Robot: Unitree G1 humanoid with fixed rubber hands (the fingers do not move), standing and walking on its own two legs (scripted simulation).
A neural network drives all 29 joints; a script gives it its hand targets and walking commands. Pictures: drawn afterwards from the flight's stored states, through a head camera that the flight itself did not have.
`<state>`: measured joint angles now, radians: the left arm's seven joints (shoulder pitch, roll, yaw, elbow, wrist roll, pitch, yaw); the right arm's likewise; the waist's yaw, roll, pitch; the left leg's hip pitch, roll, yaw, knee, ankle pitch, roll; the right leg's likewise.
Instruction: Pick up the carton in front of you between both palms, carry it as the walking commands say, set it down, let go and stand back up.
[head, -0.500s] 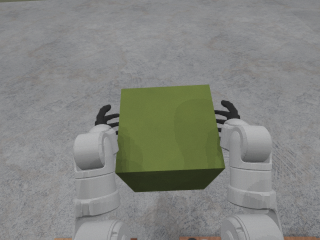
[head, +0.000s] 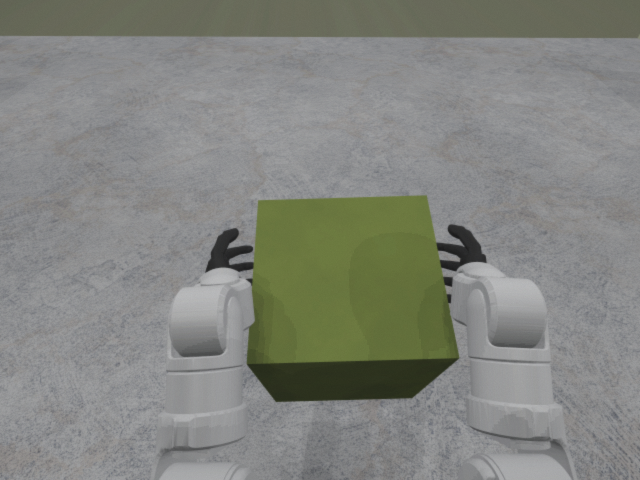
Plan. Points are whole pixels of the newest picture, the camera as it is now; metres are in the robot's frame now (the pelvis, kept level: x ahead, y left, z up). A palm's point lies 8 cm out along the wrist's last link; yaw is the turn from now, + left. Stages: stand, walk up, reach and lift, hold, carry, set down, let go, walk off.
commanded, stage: carry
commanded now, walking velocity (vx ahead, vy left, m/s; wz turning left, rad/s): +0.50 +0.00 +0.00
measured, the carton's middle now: (343, 309) +0.36 +0.01 +0.03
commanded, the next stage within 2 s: none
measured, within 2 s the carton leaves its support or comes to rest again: neither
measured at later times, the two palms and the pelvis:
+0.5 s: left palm (251, 161) +0.69 +0.17 +0.07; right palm (398, 162) +0.68 -0.11 +0.07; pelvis +0.30 +0.03 -0.03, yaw +3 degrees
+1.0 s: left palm (246, 95) +0.96 +0.22 +0.08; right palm (364, 95) +0.96 -0.06 +0.08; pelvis +0.64 +0.07 -0.02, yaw +1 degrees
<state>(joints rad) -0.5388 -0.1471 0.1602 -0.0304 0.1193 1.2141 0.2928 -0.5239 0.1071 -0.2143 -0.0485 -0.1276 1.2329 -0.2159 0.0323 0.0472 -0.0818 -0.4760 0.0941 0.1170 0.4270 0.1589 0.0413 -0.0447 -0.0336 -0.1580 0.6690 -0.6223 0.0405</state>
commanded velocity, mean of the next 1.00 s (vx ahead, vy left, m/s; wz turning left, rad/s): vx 0.50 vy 0.00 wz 0.00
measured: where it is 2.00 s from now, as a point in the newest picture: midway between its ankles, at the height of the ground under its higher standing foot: (319, 267)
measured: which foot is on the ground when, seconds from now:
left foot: down 0.00-0.54, up 0.56-0.96, down 0.98-1.00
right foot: down 0.00-0.00, up 0.02-0.50, down 0.52-1.00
